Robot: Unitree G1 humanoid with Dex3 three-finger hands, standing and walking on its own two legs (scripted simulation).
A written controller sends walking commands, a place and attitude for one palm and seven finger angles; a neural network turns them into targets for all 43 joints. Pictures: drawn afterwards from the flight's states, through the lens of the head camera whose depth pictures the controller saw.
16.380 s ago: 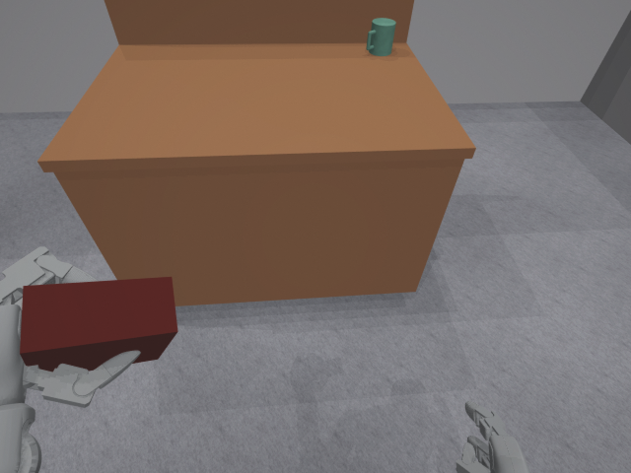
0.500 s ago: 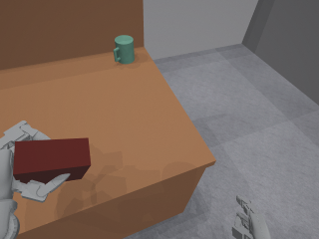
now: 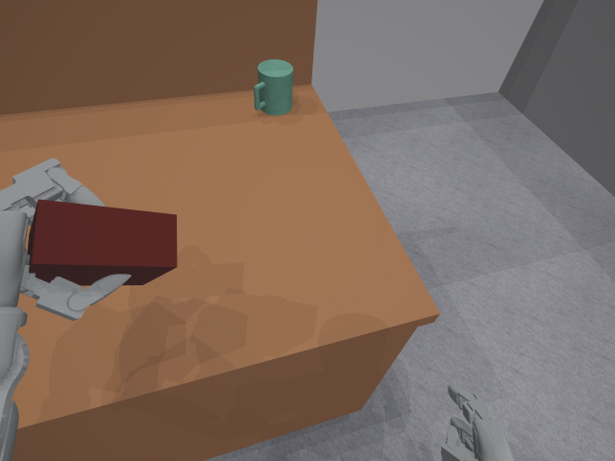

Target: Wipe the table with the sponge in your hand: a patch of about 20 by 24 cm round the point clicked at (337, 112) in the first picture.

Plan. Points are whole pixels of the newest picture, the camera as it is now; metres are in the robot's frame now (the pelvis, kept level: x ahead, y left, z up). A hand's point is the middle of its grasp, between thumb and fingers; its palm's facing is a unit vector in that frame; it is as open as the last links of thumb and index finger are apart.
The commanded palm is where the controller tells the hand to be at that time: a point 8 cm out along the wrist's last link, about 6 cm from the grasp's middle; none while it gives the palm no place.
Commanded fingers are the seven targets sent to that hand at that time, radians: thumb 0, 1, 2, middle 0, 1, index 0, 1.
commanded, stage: turn the palm down, sponge in hand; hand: left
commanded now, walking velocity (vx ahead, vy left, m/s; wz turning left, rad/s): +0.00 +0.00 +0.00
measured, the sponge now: (120, 251) +0.27 +0.23 +0.15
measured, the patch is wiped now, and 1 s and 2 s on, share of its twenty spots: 0.00 0.00 0.00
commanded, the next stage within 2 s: none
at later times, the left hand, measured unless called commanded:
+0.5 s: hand (81, 300) +0.22 +0.25 +0.15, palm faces +0.39 -0.60 -0.70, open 9.3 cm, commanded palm +0.18 +0.26 +0.19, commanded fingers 0.00 0.10 1.30 -1.20 -1.60 -1.20 -1.60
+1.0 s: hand (113, 305) +0.22 +0.22 +0.13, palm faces +0.17 -0.40 -0.90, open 9.3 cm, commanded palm +0.19 +0.25 +0.20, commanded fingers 0.00 0.10 1.30 -1.20 -1.60 -1.20 -1.60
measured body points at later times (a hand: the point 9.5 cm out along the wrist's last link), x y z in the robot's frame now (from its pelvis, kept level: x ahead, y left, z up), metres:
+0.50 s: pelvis +0.00 -0.05 -0.01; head +0.00 -0.07 +0.44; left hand +0.19 +0.27 +0.19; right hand +0.22 -0.26 -0.09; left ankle +0.03 +0.08 -0.74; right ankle +0.01 -0.13 -0.74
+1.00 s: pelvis +0.01 -0.05 -0.01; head +0.02 -0.09 +0.44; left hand +0.21 +0.24 +0.18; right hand +0.22 -0.29 -0.10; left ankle +0.03 +0.08 -0.74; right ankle +0.01 -0.13 -0.74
